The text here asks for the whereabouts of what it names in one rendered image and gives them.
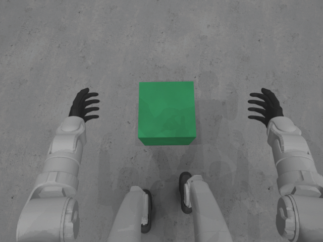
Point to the right robot upper arm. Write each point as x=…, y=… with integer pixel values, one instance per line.
x=300, y=218

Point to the right robot thigh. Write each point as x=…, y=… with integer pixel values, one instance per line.
x=209, y=224

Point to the right robot foot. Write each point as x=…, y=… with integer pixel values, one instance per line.
x=182, y=180

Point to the robot left forearm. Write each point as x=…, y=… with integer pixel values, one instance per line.
x=59, y=174

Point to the robot right hand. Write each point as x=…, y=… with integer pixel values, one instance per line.
x=271, y=106

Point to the robot right forearm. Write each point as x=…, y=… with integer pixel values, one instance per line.
x=297, y=174

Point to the carton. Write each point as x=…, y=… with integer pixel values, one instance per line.
x=166, y=114

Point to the left robot upper arm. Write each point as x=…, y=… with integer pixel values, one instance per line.
x=50, y=220

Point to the robot left hand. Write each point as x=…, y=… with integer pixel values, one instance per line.
x=79, y=104

